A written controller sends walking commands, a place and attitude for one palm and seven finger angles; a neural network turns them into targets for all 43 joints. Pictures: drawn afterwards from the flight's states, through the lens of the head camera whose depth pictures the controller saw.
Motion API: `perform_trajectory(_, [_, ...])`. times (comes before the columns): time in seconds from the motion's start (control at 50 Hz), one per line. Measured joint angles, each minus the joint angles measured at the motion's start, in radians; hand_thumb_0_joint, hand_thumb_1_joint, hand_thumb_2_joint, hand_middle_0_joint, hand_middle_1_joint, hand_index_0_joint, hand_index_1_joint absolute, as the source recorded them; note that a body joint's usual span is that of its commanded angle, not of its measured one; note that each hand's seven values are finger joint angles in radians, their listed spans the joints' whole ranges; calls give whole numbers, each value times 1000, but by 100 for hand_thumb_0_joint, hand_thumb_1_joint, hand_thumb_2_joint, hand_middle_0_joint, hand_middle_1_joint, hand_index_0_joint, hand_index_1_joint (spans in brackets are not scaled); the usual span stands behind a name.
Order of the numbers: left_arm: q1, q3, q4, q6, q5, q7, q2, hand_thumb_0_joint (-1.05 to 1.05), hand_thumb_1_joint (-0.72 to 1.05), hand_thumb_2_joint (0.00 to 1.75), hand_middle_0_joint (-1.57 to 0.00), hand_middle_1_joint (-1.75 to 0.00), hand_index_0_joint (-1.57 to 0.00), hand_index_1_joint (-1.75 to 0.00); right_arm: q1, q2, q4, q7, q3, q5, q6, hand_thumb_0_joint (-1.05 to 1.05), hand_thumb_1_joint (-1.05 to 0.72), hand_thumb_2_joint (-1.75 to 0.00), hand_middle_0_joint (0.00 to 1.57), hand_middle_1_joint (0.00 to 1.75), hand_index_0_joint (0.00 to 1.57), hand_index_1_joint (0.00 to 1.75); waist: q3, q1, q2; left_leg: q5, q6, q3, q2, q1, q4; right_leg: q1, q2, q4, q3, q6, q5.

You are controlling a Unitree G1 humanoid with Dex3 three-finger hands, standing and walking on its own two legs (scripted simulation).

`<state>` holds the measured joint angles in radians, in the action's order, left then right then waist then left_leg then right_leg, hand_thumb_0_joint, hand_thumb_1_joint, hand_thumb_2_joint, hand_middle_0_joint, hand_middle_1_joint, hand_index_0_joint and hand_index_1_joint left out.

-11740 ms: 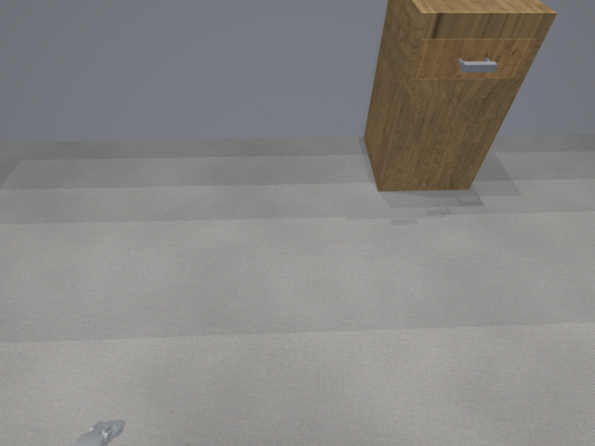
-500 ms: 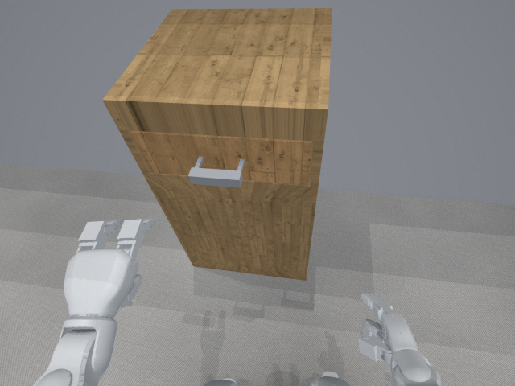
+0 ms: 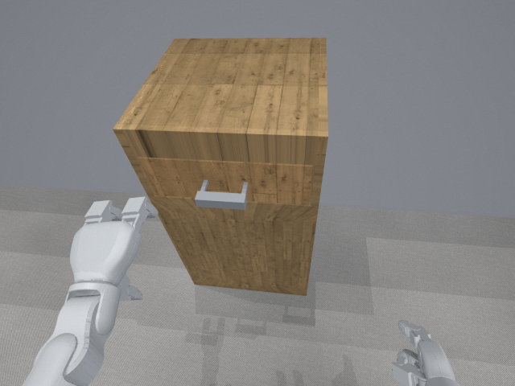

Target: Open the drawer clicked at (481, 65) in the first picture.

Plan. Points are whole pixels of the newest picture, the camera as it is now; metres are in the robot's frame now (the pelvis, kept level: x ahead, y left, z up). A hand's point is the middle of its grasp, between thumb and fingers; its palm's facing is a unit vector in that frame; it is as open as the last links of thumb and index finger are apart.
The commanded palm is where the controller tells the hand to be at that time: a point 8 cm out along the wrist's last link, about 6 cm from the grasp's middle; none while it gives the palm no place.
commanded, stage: raise the hand with hooked fingers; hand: left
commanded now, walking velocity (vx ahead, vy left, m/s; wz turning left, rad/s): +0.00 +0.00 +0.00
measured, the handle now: (223, 192) +0.54 +0.16 -0.09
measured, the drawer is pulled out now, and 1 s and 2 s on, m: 0.00 0.00 0.00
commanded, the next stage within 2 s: move the hooked fingers above the handle in 0.70 s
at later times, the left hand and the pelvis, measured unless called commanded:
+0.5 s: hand (127, 226) +0.32 +0.24 +0.09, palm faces -0.01 -0.07 -1.00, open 13.8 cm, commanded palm +0.29 +0.24 +0.14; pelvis +0.01 +0.00 +0.02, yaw +0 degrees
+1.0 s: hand (145, 236) +0.32 +0.22 +0.06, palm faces -0.05 -0.07 -1.00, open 13.8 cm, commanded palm +0.31 +0.23 +0.12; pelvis +0.00 -0.01 +0.01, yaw +1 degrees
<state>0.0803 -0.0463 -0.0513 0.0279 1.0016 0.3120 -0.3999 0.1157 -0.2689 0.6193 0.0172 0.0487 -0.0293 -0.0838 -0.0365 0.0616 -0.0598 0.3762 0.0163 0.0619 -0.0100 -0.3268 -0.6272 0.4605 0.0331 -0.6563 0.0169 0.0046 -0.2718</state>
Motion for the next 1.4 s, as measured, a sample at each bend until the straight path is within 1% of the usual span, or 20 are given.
perform_trajectory(0.04, [-27, -19, -6, 31, -7, -44, 0, 0, -34, 36, -31, -111, -31, -110, -13, 12, -7, 0, -14, 7, -7, 2, -91, -90, 19, 30, 20, 30, 0, 4, -3, -12, 1, 2, -2, 27, 29, -23, 0, 23, -2, -1, 9])
perform_trajectory(0.08, [-49, -34, -8, 45, -11, -89, -5, 0, -38, 34, -31, -113, -31, -112, -22, 23, -15, 1, -30, 11, -14, 2, -91, -90, 19, 30, 20, 30, 3, 9, -3, -23, 1, 2, -3, 52, 56, -46, 0, 45, -2, -1, 16])
perform_trajectory(0.18, [-100, -48, -18, 21, -11, -167, -28, 0, -45, 32, -32, -117, -32, -117, -28, 45, -23, 6, -61, 11, -25, 1, -90, -90, 20, 30, 20, 30, 22, 23, 0, -43, -1, -6, -1, 99, 104, -96, -2, 91, 6, 1, 32])
perform_trajectory(0.26, [-145, -39, -31, -12, -13, -192, -51, 0, -47, 31, -32, -119, -32, -118, -21, 49, -13, 8, -66, 11, -26, 1, -90, -90, 20, 30, 20, 30, 36, 32, -1, -54, -4, -16, 2, 118, 127, -123, -4, 121, 17, 3, 43])
perform_trajectory(0.34, [-192, -27, -49, -31, -26, -208, -70, 0, -48, 30, -32, -120, -32, -119, -7, 41, 5, 9, -61, 14, -27, 1, -90, -90, 20, 30, 20, 30, 42, 33, -10, -63, -4, -23, 1, 129, 146, -138, -4, 145, 25, 3, 52])
perform_trajectory(0.42, [-205, -6, -62, -36, -46, -234, -72, 0, -48, 30, -32, -120, -32, -119, 9, 29, 14, 1, -51, 18, -35, 1, -90, -90, 20, 30, 20, 30, 37, 27, -16, -72, -4, -20, 1, 131, 166, -138, -5, 161, 21, 2, 60])
perform_trajectory(0.5, [-177, 3, -52, -54, -60, -258, -68, 0, -49, 30, -32, -120, -32, -119, 27, 14, 13, -6, -40, 17, -40, 1, -90, -90, 20, 30, 20, 30, 36, 19, -17, -77, -3, -13, 1, 129, 178, -132, -7, 169, 15, 1, 66])
perform_trajectory(0.58, [-144, 2, -35, -98, -55, -246, -62, 0, -49, 30, -32, -120, -32, -120, 40, 3, 16, -7, -27, 13, -39, 2, -90, -90, 20, 30, 20, 30, 42, 17, -9, -80, -3, -9, 2, 124, 181, -125, -8, 171, 11, 1, 69])
perform_trajectory(0.64, [-133, 5, -28, -128, -44, -211, -63, 0, -49, 30, -32, -120, -32, -120, 46, 1, 21, -6, -18, 12, -34, 2, -90, -90, 20, 30, 20, 30, 44, 18, -2, -81, -4, -10, 2, 118, 178, -119, -8, 168, 11, 2, 70])
perform_trajectory(0.68, [-135, 10, -29, -136, -36, -184, -64, 0, -49, 30, -32, -120, -32, -120, 46, 1, 25, -6, -13, 14, -31, 2, -90, -90, 20, 30, 20, 30, 43, 19, 1, -82, -5, -10, 2, 113, 176, -114, -8, 166, 12, 3, 71])
perform_trajectory(0.74, [-150, 15, -45, -122, -32, -151, -66, 0, -49, 30, -32, -120, -32, -120, 41, 4, 31, -7, -9, 18, -29, 2, -90, -90, 20, 30, 20, 30, 40, 22, 0, -84, -6, -11, 2, 109, 173, -111, -7, 164, 12, 4, 73])
perform_trajectory(0.78, [-162, 15, -61, -99, -35, -144, -63, 0, -49, 30, -32, -120, -32, -120, 35, 6, 33, -8, -11, 23, -30, 2, -90, -90, 20, 30, 20, 30, 37, 22, -3, -86, -5, -11, 1, 109, 174, -110, -7, 165, 12, 5, 75])
perform_trajectory(0.88, [-182, -10, -99, -48, -42, -170, -52, 0, -49, 30, -32, -120, -32, -120, 23, 13, 28, -6, -22, 28, -32, 2, -90, -90, 20, 30, 20, 30, 30, 19, -10, -92, -5, -12, 0, 112, 179, -113, -5, 168, 12, 4, 79])
perform_trajectory(0.94, [-221, -43, -150, -51, -36, -190, -38, 0, -49, 30, -32, -120, -32, -120, 16, 17, 25, -1, -31, 28, -27, 1, -90, -90, 20, 30, 20, 30, 34, 17, -7, -93, -5, -17, -2, 104, 172, -108, -2, 162, 18, 4, 79])
perform_trajectory(0.98, [-254, -62, -193, -70, -24, -195, -31, 0, -49, 30, -32, -120, -32, -120, 12, 22, 23, 4, -36, 26, -22, 1, -90, -90, 20, 30, 20, 30, 39, 14, 0, -93, -5, -20, -3, 93, 164, -99, -1, 156, 20, 5, 78])
perform_trajectory(1.06, [-325, -74, -278, -126, 9, -175, -31, 0, -49, 30, -32, -120, -32, -120, 17, 32, 23, 14, -36, 21, -9, 1, -90, -90, 20, 30, 20, 30, 44, 5, 17, -89, -8, -23, -1, 62, 144, -70, -1, 139, 23, 9, 76])
perform_trajectory(1.14, [-386, -61, -340, -154, 25, -123, -28, 0, -49, 30, -32, -120, -32, -120, 38, 35, 32, 16, -23, 20, -1, 1, -90, -90, 20, 30, 20, 30, 33, -8, 20, -81, -10, -23, 1, 28, 123, -38, -3, 123, 23, 11, 70])
perform_trajectory(1.22, [-447, -49, -424, -130, 32, -81, -15, 0, -49, 30, -32, -120, -32, -120, 64, 27, 52, 11, -13, 23, -5, 1, -90, -90, 20, 30, 20, 30, 16, -21, 16, -72, -9, -19, 1, -3, 107, -5, -3, 107, 19, 10, 64])
perform_trajectory(1.32, [-481, -53, -505, -84, 38, -81, 0, 0, -49, 30, -32, -120, -32, -120, 97, 14, 60, 3, -2, 27, -21, 1, -90, -90, 20, 30, 20, 30, -1, -40, 11, -63, -7, -9, 3, -32, 95, 29, -6, 92, 9, 9, 57])
perform_trajectory(1.4, [-486, -57, -542, -101, 42, -84, 11, 0, -49, 30, -32, -120, -32, -120, 117, 7, 59, 7, 6, 26, -28, 1, -90, -90, 20, 30, 20, 30, -4, -56, 13, -53, -6, -5, 5, -51, 80, 50, -8, 77, 5, 9, 49])
